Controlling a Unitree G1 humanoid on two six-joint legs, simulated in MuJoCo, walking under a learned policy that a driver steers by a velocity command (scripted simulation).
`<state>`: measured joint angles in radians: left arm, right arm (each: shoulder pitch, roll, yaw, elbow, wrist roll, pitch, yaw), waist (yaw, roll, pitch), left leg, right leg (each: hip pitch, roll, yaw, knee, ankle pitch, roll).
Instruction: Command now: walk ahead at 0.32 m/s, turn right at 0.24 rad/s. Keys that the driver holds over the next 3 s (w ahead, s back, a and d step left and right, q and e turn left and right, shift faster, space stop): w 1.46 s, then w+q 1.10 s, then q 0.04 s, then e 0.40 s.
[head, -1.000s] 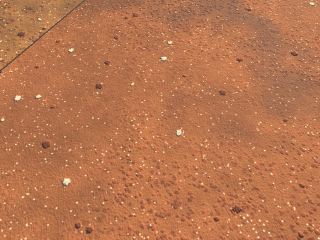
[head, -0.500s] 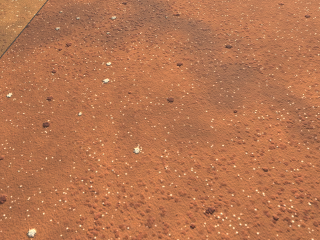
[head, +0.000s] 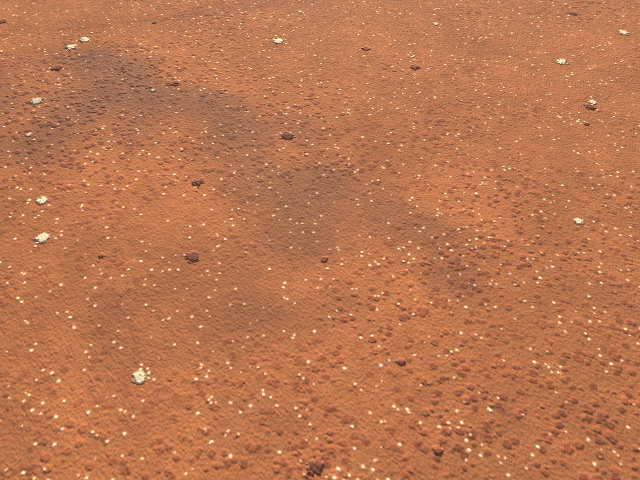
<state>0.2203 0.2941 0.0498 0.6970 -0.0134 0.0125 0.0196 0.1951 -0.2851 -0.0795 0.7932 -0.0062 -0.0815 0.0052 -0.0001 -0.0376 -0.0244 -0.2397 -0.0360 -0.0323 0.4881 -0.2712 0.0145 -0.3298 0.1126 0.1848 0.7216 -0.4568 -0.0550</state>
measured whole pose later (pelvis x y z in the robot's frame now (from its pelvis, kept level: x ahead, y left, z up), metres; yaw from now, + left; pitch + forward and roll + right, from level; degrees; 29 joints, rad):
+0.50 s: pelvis +0.21 -0.06 +0.00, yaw -1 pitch +2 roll +0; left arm 0.19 0.28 0.04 0.68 0.00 -0.07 -0.03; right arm 0.33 -0.31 -0.05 0.82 0.02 -0.08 0.01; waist -0.02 0.02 0.03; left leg -0.39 0.06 -0.03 1.13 -0.37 0.03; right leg -0.32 0.03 -0.03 0.47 -0.19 -0.05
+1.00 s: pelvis +0.50 -0.02 +0.00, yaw -1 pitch +2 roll +0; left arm 0.34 0.30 0.05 0.81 -0.03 -0.07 0.00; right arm 0.15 -0.28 -0.04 0.73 0.00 -0.09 0.03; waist 0.02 -0.02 0.05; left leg -0.40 -0.03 0.05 0.53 -0.16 0.06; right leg -0.34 -0.02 0.04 1.15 -0.41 -0.02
